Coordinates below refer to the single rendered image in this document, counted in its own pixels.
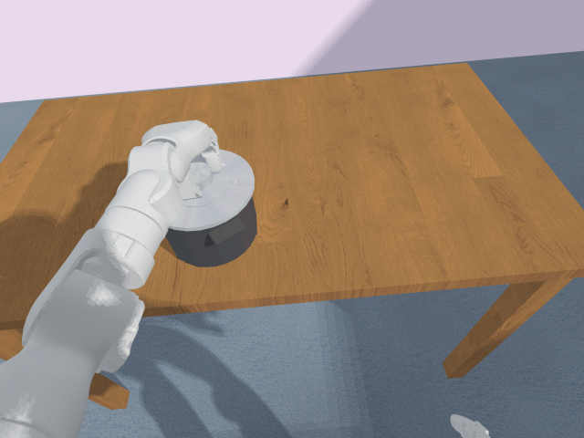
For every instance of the knob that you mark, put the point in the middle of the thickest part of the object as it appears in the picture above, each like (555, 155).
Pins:
(202, 174)

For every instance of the robot left upper arm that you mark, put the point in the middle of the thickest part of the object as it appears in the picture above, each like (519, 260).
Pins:
(89, 326)

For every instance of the robot left hand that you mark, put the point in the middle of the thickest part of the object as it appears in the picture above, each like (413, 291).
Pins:
(199, 139)

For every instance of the robot right hand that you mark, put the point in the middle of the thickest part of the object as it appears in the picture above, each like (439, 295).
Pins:
(468, 428)

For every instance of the lid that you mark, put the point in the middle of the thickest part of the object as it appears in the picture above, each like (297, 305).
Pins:
(228, 194)

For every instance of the table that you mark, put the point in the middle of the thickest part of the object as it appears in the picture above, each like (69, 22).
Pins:
(366, 184)

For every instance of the left robot forearm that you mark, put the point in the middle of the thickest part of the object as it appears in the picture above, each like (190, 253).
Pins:
(121, 246)

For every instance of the pot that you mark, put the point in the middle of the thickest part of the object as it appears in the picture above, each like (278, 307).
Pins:
(218, 245)

